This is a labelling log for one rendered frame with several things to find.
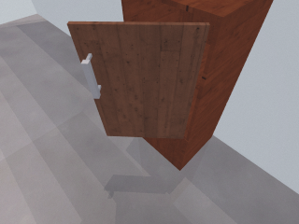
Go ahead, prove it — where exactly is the cupboard door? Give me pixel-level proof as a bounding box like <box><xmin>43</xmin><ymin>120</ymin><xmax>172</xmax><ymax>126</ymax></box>
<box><xmin>67</xmin><ymin>21</ymin><xmax>210</xmax><ymax>139</ymax></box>

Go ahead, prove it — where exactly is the handle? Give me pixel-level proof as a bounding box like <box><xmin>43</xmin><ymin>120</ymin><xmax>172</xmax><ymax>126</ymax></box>
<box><xmin>81</xmin><ymin>53</ymin><xmax>102</xmax><ymax>99</ymax></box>

